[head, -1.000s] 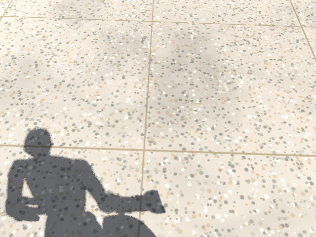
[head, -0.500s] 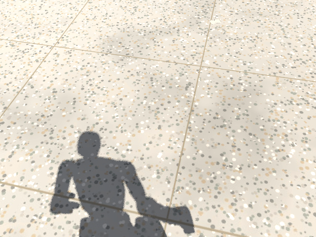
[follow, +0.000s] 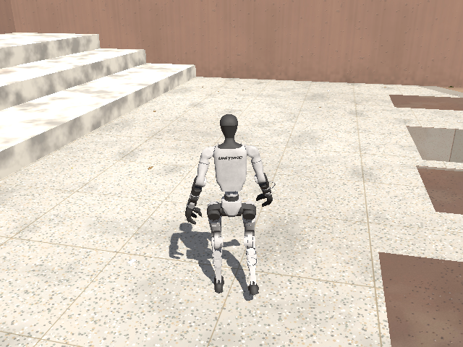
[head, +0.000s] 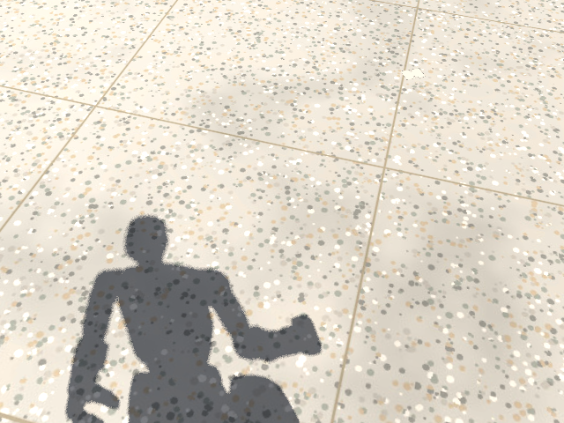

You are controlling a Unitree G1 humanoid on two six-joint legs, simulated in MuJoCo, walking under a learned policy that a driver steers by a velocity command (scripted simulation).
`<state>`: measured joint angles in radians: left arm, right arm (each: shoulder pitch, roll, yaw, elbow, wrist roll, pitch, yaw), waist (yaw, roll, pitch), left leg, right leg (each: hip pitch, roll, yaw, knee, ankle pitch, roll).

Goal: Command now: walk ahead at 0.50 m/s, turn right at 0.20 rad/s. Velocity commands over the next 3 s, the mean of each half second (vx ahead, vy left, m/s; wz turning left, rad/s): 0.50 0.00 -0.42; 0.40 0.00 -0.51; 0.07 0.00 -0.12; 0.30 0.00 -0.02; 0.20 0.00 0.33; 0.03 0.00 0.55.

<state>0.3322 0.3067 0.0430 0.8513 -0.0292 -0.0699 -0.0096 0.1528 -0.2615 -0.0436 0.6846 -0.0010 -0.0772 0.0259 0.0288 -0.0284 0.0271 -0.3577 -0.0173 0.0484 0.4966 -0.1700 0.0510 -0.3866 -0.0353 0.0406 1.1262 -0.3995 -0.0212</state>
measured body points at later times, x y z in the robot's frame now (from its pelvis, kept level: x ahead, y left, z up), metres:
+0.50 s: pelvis +0.27 -0.06 -0.01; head +0.31 -0.08 +0.43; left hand +0.51 +0.15 -0.11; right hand +0.26 -0.35 -0.14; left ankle +0.13 +0.11 -0.64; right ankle +0.33 -0.15 -0.73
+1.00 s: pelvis +0.53 -0.10 -0.01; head +0.57 -0.11 +0.44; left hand +0.76 +0.11 -0.12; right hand +0.57 -0.41 -0.09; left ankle +0.67 -0.05 -0.73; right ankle +0.37 -0.16 -0.65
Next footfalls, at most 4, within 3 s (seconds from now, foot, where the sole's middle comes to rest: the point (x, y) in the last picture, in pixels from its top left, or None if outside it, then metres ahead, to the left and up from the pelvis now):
0.42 right None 0.37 -0.16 -0.77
0.88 left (320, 330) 0.71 -0.07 -0.77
1.22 right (404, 394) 0.55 -0.27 -0.77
2.12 right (464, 288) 0.85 -0.47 -0.77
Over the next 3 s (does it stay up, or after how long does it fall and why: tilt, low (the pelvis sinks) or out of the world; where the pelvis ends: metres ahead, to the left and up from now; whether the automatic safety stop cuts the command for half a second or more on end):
stays up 0.88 -0.33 0.01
